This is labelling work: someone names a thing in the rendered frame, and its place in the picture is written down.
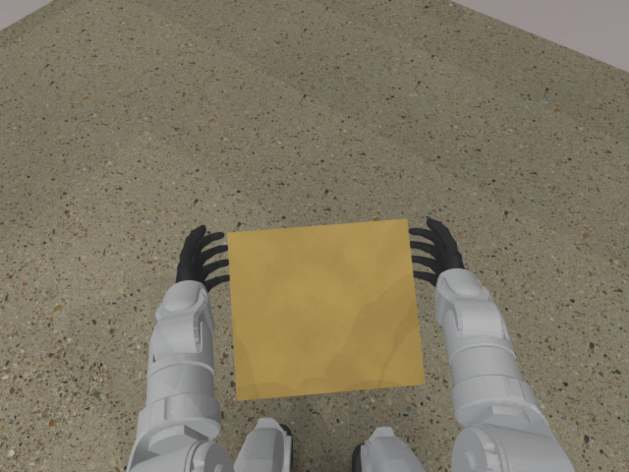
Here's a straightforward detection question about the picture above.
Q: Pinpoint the carton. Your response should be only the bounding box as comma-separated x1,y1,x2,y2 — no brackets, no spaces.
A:
227,218,426,401

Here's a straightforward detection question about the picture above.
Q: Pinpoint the robot left upper arm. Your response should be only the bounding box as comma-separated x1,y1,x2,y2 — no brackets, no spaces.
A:
130,440,235,472

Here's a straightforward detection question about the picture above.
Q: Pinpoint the robot right upper arm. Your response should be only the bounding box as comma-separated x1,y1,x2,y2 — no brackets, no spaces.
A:
451,423,574,472

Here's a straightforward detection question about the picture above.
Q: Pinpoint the robot right forearm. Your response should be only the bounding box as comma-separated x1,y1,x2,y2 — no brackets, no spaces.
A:
435,268,575,472

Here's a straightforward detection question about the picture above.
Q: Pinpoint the right robot hand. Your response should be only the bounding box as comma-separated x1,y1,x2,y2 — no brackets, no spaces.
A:
409,218,465,287

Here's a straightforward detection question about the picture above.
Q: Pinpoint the left robot hand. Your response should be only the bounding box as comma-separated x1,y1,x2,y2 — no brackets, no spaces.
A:
176,225,230,293

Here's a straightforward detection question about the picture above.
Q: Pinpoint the robot left shin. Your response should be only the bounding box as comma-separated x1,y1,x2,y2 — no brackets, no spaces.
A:
246,418,284,439

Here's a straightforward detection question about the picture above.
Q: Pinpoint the robot right thigh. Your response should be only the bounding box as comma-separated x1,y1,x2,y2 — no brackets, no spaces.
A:
361,437,428,472

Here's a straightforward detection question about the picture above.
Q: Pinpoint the robot left forearm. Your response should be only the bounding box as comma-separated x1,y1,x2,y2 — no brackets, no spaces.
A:
126,280,221,472

